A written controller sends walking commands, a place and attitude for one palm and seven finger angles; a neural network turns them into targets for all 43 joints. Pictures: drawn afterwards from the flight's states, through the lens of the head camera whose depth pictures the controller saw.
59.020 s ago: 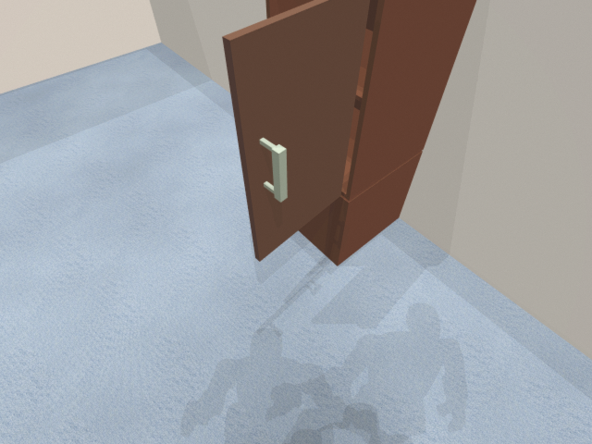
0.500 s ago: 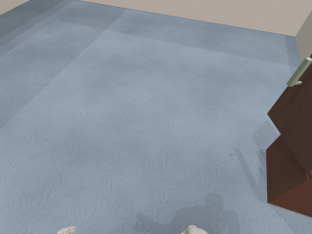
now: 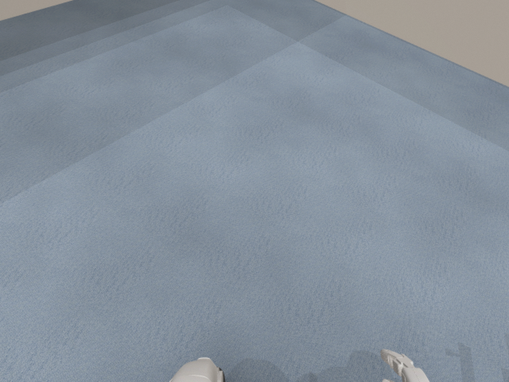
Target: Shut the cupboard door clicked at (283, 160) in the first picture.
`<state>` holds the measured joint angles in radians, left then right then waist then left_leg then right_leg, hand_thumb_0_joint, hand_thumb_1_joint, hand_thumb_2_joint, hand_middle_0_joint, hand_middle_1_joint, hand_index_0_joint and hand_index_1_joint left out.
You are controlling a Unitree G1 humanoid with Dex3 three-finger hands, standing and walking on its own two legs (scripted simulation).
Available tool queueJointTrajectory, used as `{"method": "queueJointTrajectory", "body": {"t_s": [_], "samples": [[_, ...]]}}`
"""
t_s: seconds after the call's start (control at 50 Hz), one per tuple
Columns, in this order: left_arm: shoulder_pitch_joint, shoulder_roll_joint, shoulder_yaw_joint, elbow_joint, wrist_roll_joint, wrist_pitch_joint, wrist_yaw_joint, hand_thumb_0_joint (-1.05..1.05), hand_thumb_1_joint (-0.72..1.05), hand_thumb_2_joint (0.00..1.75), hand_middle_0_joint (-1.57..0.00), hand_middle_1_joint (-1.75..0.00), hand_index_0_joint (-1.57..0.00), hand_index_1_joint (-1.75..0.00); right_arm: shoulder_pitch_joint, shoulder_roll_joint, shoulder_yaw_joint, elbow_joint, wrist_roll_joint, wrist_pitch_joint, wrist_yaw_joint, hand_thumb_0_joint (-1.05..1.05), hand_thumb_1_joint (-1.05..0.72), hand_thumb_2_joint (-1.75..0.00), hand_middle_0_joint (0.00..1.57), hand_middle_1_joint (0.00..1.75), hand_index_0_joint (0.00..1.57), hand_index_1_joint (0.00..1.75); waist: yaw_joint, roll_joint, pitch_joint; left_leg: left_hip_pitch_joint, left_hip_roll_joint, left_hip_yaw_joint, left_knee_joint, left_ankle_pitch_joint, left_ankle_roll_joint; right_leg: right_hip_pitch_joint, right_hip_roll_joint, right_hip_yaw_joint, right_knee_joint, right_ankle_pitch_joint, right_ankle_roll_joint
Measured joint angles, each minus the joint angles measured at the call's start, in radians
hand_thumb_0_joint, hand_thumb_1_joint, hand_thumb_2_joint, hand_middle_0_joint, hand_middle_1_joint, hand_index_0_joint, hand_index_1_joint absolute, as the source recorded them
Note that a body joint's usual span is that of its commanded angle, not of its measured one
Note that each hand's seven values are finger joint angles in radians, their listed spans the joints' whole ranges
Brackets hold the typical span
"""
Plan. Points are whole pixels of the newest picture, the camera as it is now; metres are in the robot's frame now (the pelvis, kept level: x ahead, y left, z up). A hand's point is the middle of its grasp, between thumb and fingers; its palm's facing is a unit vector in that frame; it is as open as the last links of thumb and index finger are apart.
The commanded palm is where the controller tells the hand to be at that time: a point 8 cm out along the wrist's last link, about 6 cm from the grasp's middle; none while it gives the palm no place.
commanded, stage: walk to a spot facing it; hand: left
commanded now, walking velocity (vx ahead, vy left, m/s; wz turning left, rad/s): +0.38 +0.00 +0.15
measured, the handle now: out of the picture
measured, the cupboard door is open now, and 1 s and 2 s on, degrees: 28 28 28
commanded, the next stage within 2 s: turn to face it in 0.38 s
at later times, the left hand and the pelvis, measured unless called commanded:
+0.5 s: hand (189, 268) +0.33 +0.16 -0.14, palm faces +0.04 -0.98 -0.21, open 7.4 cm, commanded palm none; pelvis +0.21 -0.03 +0.01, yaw +4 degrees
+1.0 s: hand (177, 247) +0.38 +0.20 -0.16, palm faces -0.05 -0.99 -0.16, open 7.3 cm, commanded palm none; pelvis +0.32 +0.01 +0.02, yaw -10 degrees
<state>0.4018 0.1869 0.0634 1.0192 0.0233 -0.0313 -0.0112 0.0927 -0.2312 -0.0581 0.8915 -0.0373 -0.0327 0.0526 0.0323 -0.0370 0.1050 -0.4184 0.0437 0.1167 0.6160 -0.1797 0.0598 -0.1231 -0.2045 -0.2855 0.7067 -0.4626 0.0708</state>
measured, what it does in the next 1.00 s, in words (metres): walks ahead: right foot, then left foot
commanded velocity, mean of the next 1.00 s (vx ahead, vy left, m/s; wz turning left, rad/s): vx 0.14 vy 0.00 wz -0.26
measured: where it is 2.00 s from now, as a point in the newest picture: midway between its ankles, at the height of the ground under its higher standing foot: (251, 332)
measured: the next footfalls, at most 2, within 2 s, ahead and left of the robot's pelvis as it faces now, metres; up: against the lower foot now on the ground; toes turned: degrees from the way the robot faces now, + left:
right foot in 0.44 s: +0.33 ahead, -0.13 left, +0.00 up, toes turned -4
left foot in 0.82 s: +0.40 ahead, +0.09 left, +0.00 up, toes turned +1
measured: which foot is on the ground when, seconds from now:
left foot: down 0.00-0.44, up 0.46-0.80, down 0.82-1.00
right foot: up 0.00-0.42, down 0.44-0.84, up 0.86-1.00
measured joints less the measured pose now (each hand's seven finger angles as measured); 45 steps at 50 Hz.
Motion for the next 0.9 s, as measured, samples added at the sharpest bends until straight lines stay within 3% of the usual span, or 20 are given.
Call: {"method": "queueJointTrajectory", "body": {"t_s": [0.04, 0.1, 0.24, 0.4, 0.44, 0.5, 0.52, 0.56, 0.6, 0.68, 0.8, 0.82, 0.84, 0.9], "samples": [[-0.018, 0.020, 0.003, 0.014, 0.001, 0.028, 0.001, 0.01, 0.91, 0.90, -0.20, -0.30, -0.20, -0.30, -0.006, 0.015, 0.010, -0.006, 0.003, -0.016, -0.018, 0.00, -0.91, -0.90, 0.20, 0.30, 0.20, 0.30, 0.002, -0.014, 0.013, 0.014, -0.013, 0.007, 0.047, -0.052, 0.007, -0.126, 0.020, 0.125, 0.269, -0.034, -0.026], [-0.066, 0.038, 0.013, 0.016, 0.005, 0.038, 0.002, 0.01, 0.91, 0.90, -0.20, -0.29, -0.20, -0.30, 0.025, 0.040, 0.024, 0.007, 0.006, -0.022, -0.043, 0.00, -0.91, -0.90, 0.20, 0.30, 0.20, 0.30, -0.002, -0.017, 0.006, 0.083, -0.032, 0.005, -0.013, -0.079, 0.001, -0.275, 0.047, 0.197, 0.415, 0.053, -0.043], [-0.164, 0.029, 0.011, -0.044, 0.007, 0.031, -0.009, 0.01, 0.91, 0.90, -0.19, -0.29, -0.20, -0.30, 0.160, 0.059, 0.015, 0.105, 0.014, -0.022, -0.065, -0.01, -0.94, -0.90, 0.20, 0.30, 0.20, 0.30, -0.026, 0.005, -0.042, 0.269, -0.072, -0.015, -0.222, -0.055, 0.006, -0.419, 0.059, 0.231, 0.225, 0.245, -0.041], [-0.260, 0.010, 0.001, -0.078, 0.001, 0.022, -0.017, 0.00, 0.91, 0.90, -0.19, -0.29, -0.20, -0.30, 0.289, 0.062, 0.012, 0.202, 0.008, -0.012, -0.062, 0.00, -0.92, -0.90, 0.20, 0.30, 0.20, 0.30, -0.070, 0.015, -0.044, 0.407, -0.073, -0.028, -0.254, -0.152, -0.036, -0.337, 0.105, 0.213, -0.067, 0.308, -0.063], [-0.268, 0.009, -0.004, -0.086, 0.003, 0.003, -0.018, 0.00, 0.91, 0.90, -0.19, -0.29, -0.20, -0.30, 0.320, 0.065, 0.013, 0.219, 0.012, -0.010, -0.062, 0.00, -0.92, -0.90, 0.20, 0.30, 0.20, 0.30, -0.079, 0.020, -0.042, 0.398, -0.060, -0.040, -0.161, -0.226, -0.048, -0.265, 0.126, 0.201, -0.145, 0.306, -0.082], [-0.277, -0.015, -0.010, -0.082, 0.003, -0.030, -0.006, 0.00, 0.91, 0.90, -0.19, -0.29, -0.20, -0.30, 0.306, 0.061, 0.009, 0.243, 0.021, 0.009, -0.058, 0.00, -0.91, -0.90, 0.20, 0.30, 0.20, 0.30, -0.082, 0.052, -0.013, 0.229, -0.043, -0.100, 0.268, -0.307, -0.021, -0.236, 0.145, 0.162, -0.098, 0.239, -0.109], [-0.269, -0.024, -0.014, -0.079, 0.001, -0.031, -0.001, 0.00, 0.91, 0.90, -0.20, -0.29, -0.20, -0.30, 0.297, 0.060, 0.007, 0.244, 0.021, 0.014, -0.058, 0.00, -0.91, -0.90, 0.20, 0.30, 0.20, 0.30, -0.080, 0.055, -0.010, 0.167, -0.044, -0.107, 0.390, -0.291, -0.019, -0.213, 0.148, 0.153, -0.113, 0.232, -0.112], [-0.242, -0.042, -0.019, -0.064, -0.002, -0.029, 0.011, 0.00, 0.91, 0.90, -0.20, -0.29, -0.20, -0.30, 0.272, 0.058, 0.005, 0.235, 0.018, 0.018, -0.060, 0.00, -0.91, -0.90, 0.20, 0.30, 0.20, 0.30, -0.074, 0.059, -0.015, 0.067, -0.026, -0.099, 0.501, -0.231, -0.031, -0.165, 0.158, 0.143, -0.173, 0.244, -0.111], [-0.212, -0.047, -0.002, -0.051, -0.012, -0.033, 0.033, -0.01, 0.94, 0.90, -0.20, -0.30, -0.20, -0.30, 0.240, 0.060, 0.006, 0.215, 0.014, 0.019, -0.062, 0.00, -0.91, -0.90, 0.20, 0.30, 0.20, 0.30, -0.068, 0.057, -0.025, 0.002, 0.000, -0.084, 0.471, -0.191, -0.051, -0.130, 0.170, 0.142, -0.235, 0.259, -0.115], [-0.159, -0.026, 0.000, -0.015, -0.006, -0.018, 0.034, -0.02, 0.96, 0.90, -0.20, -0.30, -0.20, -0.30, 0.164, 0.073, 0.013, 0.167, 0.013, 0.021, -0.063, 0.00, -0.91, -0.90, 0.20, 0.30, 0.20, 0.30, -0.047, 0.046, -0.039, -0.039, 0.030, -0.059, 0.276, -0.152, -0.087, -0.093, 0.192, 0.168, -0.296, 0.268, -0.115], [-0.094, -0.030, 0.007, 0.020, -0.006, 0.034, 0.019, -0.01, 0.93, 0.90, -0.20, -0.30, -0.20, -0.30, 0.060, 0.062, 0.015, 0.111, 0.020, 0.020, -0.073, 0.00, -0.94, -0.90, 0.20, 0.30, 0.20, 0.30, -0.011, 0.033, -0.038, 0.043, 0.006, -0.054, 0.020, -0.086, -0.109, -0.084, 0.223, 0.248, -0.238, 0.210, -0.089], [-0.082, -0.032, 0.010, 0.021, -0.007, 0.044, 0.019, -0.01, 0.93, 0.90, -0.20, -0.30, -0.20, -0.30, 0.056, 0.057, 0.019, 0.100, 0.020, 0.013, -0.074, 0.00, -0.93, -0.90, 0.20, 0.30, 0.20, 0.30, -0.007, 0.038, -0.046, 0.076, 0.010, -0.055, -0.046, -0.042, -0.103, -0.092, 0.234, 0.258, -0.208, 0.190, -0.081], [-0.079, -0.028, 0.013, 0.021, -0.010, 0.055, 0.017, 0.00, 0.93, 0.90, -0.20, -0.30, -0.20, -0.30, 0.050, 0.058, 0.020, 0.092, 0.017, 0.006, -0.076, 0.00, -0.93, -0.90, 0.20, 0.30, 0.20, 0.30, -0.007, 0.030, -0.050, 0.081, 0.008, -0.047, -0.050, -0.031, -0.070, -0.109, 0.233, 0.269, -0.164, 0.155, -0.080], [-0.100, -0.011, 0.020, 0.013, -0.007, 0.085, 0.012, 0.00, 0.92, 0.90, -0.20, -0.30, -0.20, -0.30, 0.041, 0.067, 0.034, 0.066, 0.006, 0.004, -0.082, 0.00, -0.92, -0.90, 0.20, 0.30, 0.20, 0.30, 0.002, 0.006, -0.044, 0.092, 0.015, -0.004, -0.021, -0.075, -0.020, -0.209, 0.228, 0.276, 0.109, -0.041, -0.070]]}}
